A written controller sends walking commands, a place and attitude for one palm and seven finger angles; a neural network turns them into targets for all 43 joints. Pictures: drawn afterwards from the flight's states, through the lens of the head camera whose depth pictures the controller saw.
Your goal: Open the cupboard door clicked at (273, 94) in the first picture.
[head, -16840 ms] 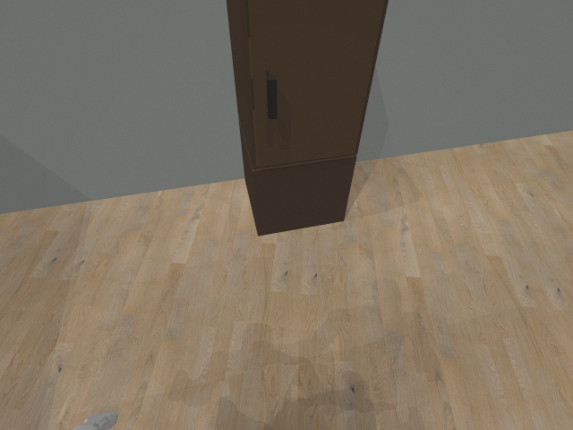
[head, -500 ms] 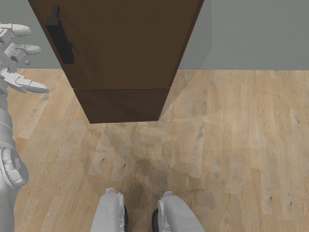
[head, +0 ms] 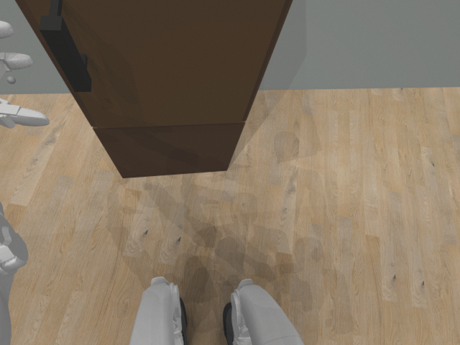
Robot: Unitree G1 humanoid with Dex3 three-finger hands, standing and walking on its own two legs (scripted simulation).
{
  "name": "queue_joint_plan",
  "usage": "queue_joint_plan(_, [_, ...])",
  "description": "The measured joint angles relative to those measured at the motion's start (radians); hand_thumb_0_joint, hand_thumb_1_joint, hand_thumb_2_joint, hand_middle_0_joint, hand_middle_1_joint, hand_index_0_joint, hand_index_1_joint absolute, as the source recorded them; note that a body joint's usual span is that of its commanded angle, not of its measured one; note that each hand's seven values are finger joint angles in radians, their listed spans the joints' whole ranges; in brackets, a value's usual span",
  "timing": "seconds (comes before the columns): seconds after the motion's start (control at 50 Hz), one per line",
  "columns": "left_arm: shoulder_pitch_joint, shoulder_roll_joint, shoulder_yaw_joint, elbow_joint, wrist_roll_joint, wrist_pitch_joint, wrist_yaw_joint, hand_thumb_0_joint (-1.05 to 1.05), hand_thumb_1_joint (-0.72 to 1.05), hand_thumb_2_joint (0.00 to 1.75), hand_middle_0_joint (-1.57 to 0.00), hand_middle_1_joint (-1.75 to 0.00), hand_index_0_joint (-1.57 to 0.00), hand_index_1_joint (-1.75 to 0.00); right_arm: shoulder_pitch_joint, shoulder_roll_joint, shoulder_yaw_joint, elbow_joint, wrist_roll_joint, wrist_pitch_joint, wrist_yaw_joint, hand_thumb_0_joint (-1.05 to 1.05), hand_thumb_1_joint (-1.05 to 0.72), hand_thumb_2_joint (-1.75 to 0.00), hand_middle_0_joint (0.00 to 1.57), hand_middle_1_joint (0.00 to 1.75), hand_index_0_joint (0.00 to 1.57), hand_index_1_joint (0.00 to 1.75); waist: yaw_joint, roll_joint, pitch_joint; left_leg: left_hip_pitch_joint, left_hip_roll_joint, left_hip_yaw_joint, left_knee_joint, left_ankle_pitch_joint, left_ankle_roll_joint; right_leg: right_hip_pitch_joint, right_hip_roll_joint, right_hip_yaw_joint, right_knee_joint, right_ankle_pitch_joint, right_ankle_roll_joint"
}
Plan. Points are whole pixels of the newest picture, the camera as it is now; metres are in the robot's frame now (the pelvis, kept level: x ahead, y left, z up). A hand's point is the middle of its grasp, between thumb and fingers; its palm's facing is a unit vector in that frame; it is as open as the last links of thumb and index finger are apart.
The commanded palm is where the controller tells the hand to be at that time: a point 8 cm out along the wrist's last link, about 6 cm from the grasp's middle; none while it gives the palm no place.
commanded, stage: move the hooked fingers beside the handle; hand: left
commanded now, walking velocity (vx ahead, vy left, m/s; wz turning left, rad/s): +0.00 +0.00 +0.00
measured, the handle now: (70, 46) +0.57 +0.22 +0.06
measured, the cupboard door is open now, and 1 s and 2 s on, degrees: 0 0 0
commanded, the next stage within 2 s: slide the fingers in behind the handle in 0.72 s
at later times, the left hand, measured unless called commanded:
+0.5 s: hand (10, 77) +0.51 +0.29 +0.07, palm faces +0.10 -0.99 -0.02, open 14.0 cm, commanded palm +0.50 +0.31 +0.06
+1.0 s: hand (24, 78) +0.51 +0.27 +0.06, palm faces +0.05 -1.00 -0.01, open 14.0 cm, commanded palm +0.51 +0.29 +0.06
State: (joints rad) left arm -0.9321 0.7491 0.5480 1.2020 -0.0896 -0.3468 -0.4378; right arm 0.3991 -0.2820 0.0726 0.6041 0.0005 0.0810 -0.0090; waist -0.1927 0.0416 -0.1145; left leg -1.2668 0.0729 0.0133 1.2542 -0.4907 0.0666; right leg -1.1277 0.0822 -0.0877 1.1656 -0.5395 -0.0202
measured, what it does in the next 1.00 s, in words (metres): stands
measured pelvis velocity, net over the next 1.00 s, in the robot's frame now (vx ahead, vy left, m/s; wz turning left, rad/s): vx -0.01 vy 0.00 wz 0.01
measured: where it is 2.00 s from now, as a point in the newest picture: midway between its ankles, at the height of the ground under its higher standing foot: (207, 344)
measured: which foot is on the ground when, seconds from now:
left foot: down 0.00-1.00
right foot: down 0.00-1.00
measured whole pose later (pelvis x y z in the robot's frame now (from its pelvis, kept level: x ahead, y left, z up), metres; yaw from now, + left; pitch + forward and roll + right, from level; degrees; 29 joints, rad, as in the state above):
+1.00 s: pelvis -0.01 +0.00 +0.00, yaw +1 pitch +28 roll -7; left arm -0.98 0.71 0.47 1.21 -0.09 -0.36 -0.40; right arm 0.37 -0.29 0.07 0.61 0.00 0.08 -0.01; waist -0.19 0.05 -0.12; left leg -1.28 0.07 0.00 1.27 -0.49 0.07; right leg -1.13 0.08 -0.10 1.18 -0.54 -0.02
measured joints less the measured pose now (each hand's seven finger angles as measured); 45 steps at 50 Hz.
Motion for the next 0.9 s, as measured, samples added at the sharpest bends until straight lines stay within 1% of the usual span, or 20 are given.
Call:
queue_joint_plan(0.06, [0.000, -0.012, -0.016, -0.018, -0.005, -0.013, 0.006, -0.01, -0.50, 0.30, -0.30, -1.20, -0.30, -1.20, -0.007, 0.002, -0.004, 0.009, 0.000, -0.001, 0.001, 0.00, -0.90, -0.90, 0.21, 0.30, 0.21, 0.30, 0.007, -0.004, -0.002, 0.005, -0.004, -0.009, -0.002, 0.000, -0.001, 0.011, -0.002, -0.008, -0.007, 0.000, -0.001])
queue_joint_plan(0.12, [-0.012, -0.029, -0.048, -0.026, -0.013, -0.023, 0.007, -0.01, -0.50, 0.30, -0.30, -1.20, -0.30, -1.20, -0.017, 0.001, -0.010, 0.019, -0.001, -0.001, 0.001, 0.00, -0.90, -0.90, 0.21, 0.30, 0.21, 0.30, 0.013, -0.005, -0.005, 0.011, -0.010, -0.017, -0.005, 0.002, -0.002, 0.023, -0.006, -0.016, -0.015, 0.000, 0.000])
queue_joint_plan(0.22, [-0.030, -0.059, -0.100, -0.007, -0.015, -0.002, 0.015, -0.01, -0.50, 0.30, -0.30, -1.20, -0.30, -1.20, -0.032, -0.005, -0.016, 0.013, -0.003, 0.001, -0.001, 0.00, -0.90, -0.90, 0.21, 0.30, 0.21, 0.30, 0.013, -0.002, -0.013, 0.023, -0.018, -0.021, -0.018, 0.009, 0.000, 0.039, -0.013, -0.021, -0.028, 0.003, 0.002])
queue_joint_plan(0.26, [-0.024, -0.075, -0.105, -0.006, -0.011, 0.002, 0.024, -0.01, -0.50, 0.30, -0.30, -1.20, -0.30, -1.20, -0.037, -0.008, -0.017, 0.006, -0.005, 0.002, -0.001, 0.00, -0.90, -0.90, 0.21, 0.30, 0.21, 0.30, 0.012, -0.001, -0.016, 0.029, -0.019, -0.018, -0.022, 0.010, 0.001, 0.043, -0.014, -0.018, -0.031, 0.005, 0.003])
queue_joint_plan(0.32, [-0.012, -0.085, -0.085, 0.005, -0.005, -0.008, 0.040, -0.01, -0.50, 0.30, -0.30, -1.20, -0.30, -1.20, -0.043, -0.009, -0.013, -0.007, -0.007, 0.001, 0.000, 0.00, -0.90, -0.90, 0.21, 0.30, 0.21, 0.30, 0.005, -0.001, -0.016, 0.035, -0.017, -0.010, -0.024, 0.010, 0.003, 0.043, -0.013, -0.010, -0.028, 0.005, 0.004])
queue_joint_plan(0.38, [-0.012, -0.071, -0.058, 0.021, 0.009, -0.022, 0.060, -0.01, -0.50, 0.30, -0.30, -1.20, -0.30, -1.20, -0.047, -0.009, -0.006, -0.019, -0.008, -0.005, 0.001, 0.00, -0.90, -0.90, 0.21, 0.30, 0.21, 0.30, -0.004, -0.003, -0.009, 0.030, -0.012, -0.006, -0.014, 0.007, 0.003, 0.035, -0.009, -0.006, -0.016, 0.003, 0.004])
queue_joint_plan(0.44, [-0.013, -0.043, -0.027, 0.019, 0.021, -0.041, 0.068, -0.01, -0.50, 0.30, -0.30, -1.20, -0.31, -1.20, -0.047, -0.005, -0.002, -0.021, -0.008, -0.011, 0.001, 0.00, -0.90, -0.90, 0.21, 0.30, 0.21, 0.30, -0.010, -0.004, -0.005, 0.016, -0.006, -0.006, 0.001, 0.002, 0.002, 0.020, -0.004, -0.006, -0.001, 0.000, 0.001])
queue_joint_plan(0.5, [-0.021, -0.011, -0.021, 0.021, 0.015, -0.049, 0.053, -0.01, -0.50, 0.30, -0.30, -1.20, -0.30, -1.20, -0.042, -0.003, 0.001, -0.014, -0.004, -0.010, 0.001, 0.00, -0.90, -0.90, 0.21, 0.30, 0.21, 0.30, -0.009, -0.003, 0.002, 0.004, -0.004, -0.010, 0.014, -0.001, 0.000, 0.009, -0.002, -0.009, 0.011, -0.003, -0.001])
queue_joint_plan(0.56, [-0.030, 0.006, -0.043, 0.024, -0.001, -0.038, 0.024, -0.01, -0.50, 0.30, -0.30, -1.20, -0.30, -1.20, -0.034, -0.002, 0.003, 0.000, 0.001, -0.001, -0.001, 0.00, -0.90, -0.90, 0.21, 0.30, 0.21, 0.30, 0.000, -0.001, 0.005, -0.004, -0.006, -0.014, 0.017, 0.000, -0.002, 0.004, -0.003, -0.014, 0.014, -0.004, -0.002])
queue_joint_plan(0.62, [-0.037, 0.004, -0.063, 0.031, -0.017, -0.021, -0.006, -0.01, -0.50, 0.30, -0.30, -1.20, -0.30, -1.20, -0.025, -0.002, 0.005, 0.013, 0.005, 0.005, -0.005, 0.00, -0.90, -0.90, 0.21, 0.30, 0.21, 0.30, 0.009, 0.001, 0.002, -0.009, -0.009, -0.018, 0.015, 0.004, -0.002, 0.000, -0.006, -0.018, 0.011, -0.003, -0.002])
queue_joint_plan(0.68, [-0.037, -0.010, -0.076, 0.028, -0.026, -0.010, -0.016, -0.01, -0.50, 0.30, -0.30, -1.20, -0.30, -1.20, -0.020, -0.002, 0.003, 0.020, 0.004, 0.004, -0.008, 0.00, -0.90, -0.90, 0.21, 0.30, 0.21, 0.30, 0.011, 0.001, -0.003, -0.013, -0.011, -0.020, 0.013, 0.006, -0.002, -0.003, -0.007, -0.020, 0.009, -0.002, -0.002])
queue_joint_plan(0.76, [-0.047, -0.026, -0.061, 0.028, -0.019, -0.015, -0.002, -0.01, -0.50, 0.30, -0.30, -1.20, -0.30, -1.20, -0.026, -0.006, 0.002, 0.022, 0.000, -0.003, -0.009, 0.00, -0.90, -0.90, 0.21, 0.30, 0.21, 0.30, 0.003, -0.001, -0.008, -0.020, -0.010, -0.022, 0.018, 0.005, -0.002, -0.009, -0.006, -0.021, 0.013, -0.002, -0.003])
queue_joint_plan(0.84, [-0.052, -0.017, -0.043, 0.027, 0.001, -0.019, 0.027, -0.01, -0.50, 0.30, -0.30, -1.20, -0.30, -1.20, -0.033, -0.008, 0.000, 0.010, -0.002, -0.009, -0.009, 0.00, -0.90, -0.90, 0.21, 0.30, 0.21, 0.30, -0.013, -0.001, -0.008, -0.027, -0.005, -0.022, 0.027, 0.001, -0.002, -0.016, -0.002, -0.020, 0.020, -0.003, -0.003])
queue_joint_plan(0.9, [-0.047, -0.017, -0.049, 0.013, 0.007, -0.016, 0.040, -0.01, -0.50, 0.30, -0.30, -1.20, -0.30, -1.20, -0.033, -0.009, -0.003, 0.002, -0.003, -0.007, -0.005, 0.00, -0.90, -0.90, 0.21, 0.30, 0.21, 0.30, -0.013, 0.002, -0.004, -0.025, -0.005, -0.019, 0.026, 0.001, -0.002, -0.015, -0.001, -0.018, 0.019, -0.002, -0.002])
